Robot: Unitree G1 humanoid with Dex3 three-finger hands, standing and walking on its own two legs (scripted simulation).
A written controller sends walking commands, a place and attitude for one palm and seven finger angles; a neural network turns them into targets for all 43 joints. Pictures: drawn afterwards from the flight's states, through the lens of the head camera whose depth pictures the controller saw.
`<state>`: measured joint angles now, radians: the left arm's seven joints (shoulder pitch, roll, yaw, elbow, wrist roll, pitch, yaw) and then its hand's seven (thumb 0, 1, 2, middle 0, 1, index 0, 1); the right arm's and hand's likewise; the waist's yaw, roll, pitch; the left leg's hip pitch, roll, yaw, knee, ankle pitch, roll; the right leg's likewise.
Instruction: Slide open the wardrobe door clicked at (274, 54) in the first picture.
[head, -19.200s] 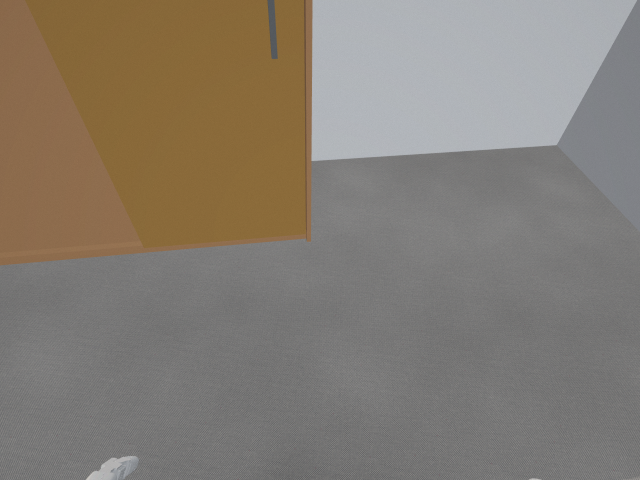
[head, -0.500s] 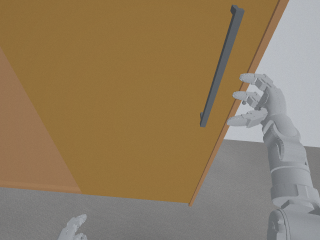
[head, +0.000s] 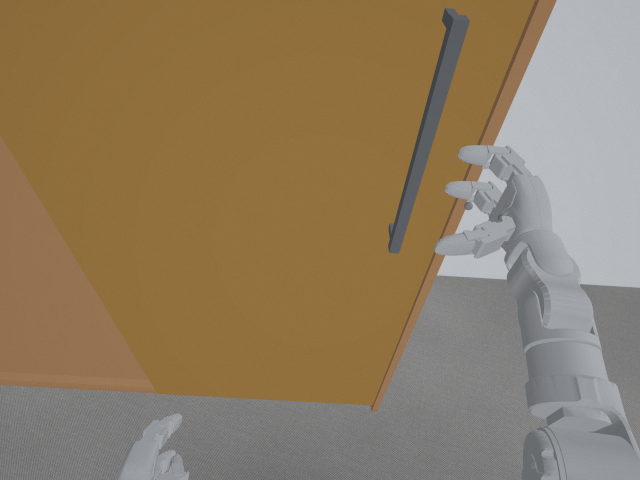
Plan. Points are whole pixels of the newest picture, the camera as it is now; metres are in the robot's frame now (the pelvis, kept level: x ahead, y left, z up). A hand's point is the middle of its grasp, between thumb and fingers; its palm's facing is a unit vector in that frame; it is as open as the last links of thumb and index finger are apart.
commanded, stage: move the hooked fingers beside the handle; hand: right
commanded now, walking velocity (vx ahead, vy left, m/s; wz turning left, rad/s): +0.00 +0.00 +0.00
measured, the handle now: (416, 154) +0.48 -0.10 +0.20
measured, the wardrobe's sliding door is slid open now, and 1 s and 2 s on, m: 0.00 0.00 0.00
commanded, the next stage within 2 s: feel for the door with the fingertips in 0.06 s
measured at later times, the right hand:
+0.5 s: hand (431, 200) +0.41 -0.11 +0.18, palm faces -0.02 +1.00 +0.01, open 14.0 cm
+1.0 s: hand (433, 192) +0.42 -0.11 +0.18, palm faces +0.01 +1.00 +0.02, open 14.0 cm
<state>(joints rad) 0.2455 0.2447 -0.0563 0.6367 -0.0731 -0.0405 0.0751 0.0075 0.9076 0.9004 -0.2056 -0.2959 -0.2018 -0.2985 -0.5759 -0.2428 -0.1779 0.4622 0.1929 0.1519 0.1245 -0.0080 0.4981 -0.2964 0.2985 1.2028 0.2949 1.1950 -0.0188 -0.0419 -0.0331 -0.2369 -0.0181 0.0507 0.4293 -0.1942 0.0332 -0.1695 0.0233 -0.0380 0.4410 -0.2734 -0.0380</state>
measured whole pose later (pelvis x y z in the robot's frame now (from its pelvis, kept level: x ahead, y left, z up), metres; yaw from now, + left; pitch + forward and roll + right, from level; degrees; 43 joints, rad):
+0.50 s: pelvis +0.00 +0.00 +0.00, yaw +0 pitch +0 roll +0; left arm 0.25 0.24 -0.05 0.65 -0.06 -0.03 0.07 0.01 0.91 0.90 -0.21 -0.30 -0.20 -0.30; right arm -0.61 -0.17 -0.13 0.47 0.17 0.17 0.04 -0.01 0.50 -0.30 0.30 1.20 0.30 1.20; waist -0.01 -0.05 -0.03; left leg -0.24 -0.02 0.04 0.43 -0.20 0.04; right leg -0.17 0.02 -0.04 0.43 -0.27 -0.03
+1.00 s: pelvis -0.01 +0.01 +0.00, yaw +0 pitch +1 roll +0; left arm 0.24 0.24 -0.05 0.66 -0.06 -0.02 0.08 0.01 0.91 0.90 -0.21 -0.30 -0.20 -0.30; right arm -0.72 -0.21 -0.16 0.64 0.17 0.13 0.04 -0.01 0.50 -0.30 0.30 1.20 0.30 1.20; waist 0.01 -0.04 -0.02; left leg -0.26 -0.03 0.06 0.42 -0.18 0.05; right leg -0.19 0.01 -0.03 0.43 -0.26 -0.03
